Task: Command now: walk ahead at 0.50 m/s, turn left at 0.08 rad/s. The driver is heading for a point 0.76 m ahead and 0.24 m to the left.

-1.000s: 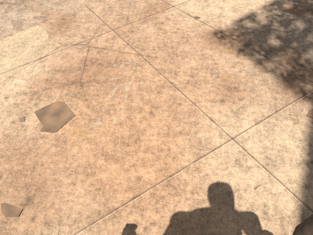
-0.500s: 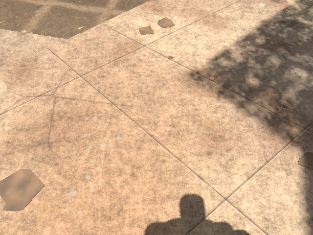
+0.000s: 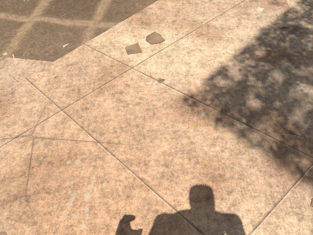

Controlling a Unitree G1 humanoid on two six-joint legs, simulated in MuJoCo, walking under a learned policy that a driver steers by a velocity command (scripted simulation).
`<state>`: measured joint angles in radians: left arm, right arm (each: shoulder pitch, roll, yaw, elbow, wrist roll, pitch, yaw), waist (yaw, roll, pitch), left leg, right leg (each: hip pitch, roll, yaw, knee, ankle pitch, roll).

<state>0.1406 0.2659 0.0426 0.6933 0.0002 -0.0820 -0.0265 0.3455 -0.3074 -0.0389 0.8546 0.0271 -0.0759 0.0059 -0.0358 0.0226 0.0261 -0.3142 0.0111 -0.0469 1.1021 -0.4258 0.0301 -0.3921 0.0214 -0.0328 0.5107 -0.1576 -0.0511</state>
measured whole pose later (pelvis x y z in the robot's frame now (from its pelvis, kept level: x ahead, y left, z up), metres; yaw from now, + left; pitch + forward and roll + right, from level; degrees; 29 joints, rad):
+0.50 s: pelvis +0.27 +0.07 -0.02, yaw +14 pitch +2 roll -1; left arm 0.28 0.30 0.06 0.83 -0.01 -0.07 0.01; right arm 0.11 -0.29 -0.06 0.70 0.02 -0.05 0.04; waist 0.03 0.00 0.06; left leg -0.50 -0.05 0.04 0.64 -0.18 0.11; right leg -0.17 -0.04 -0.06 1.01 -0.49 0.02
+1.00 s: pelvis +0.57 +0.11 -0.01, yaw +28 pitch +2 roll -1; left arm 0.09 0.28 0.05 0.71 0.00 -0.12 -0.03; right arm 0.38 -0.29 -0.06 0.77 0.02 -0.04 -0.01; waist -0.05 0.03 0.01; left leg -0.21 -0.08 -0.18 0.97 -0.49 0.04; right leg -0.44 0.04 0.00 0.53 -0.14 -0.02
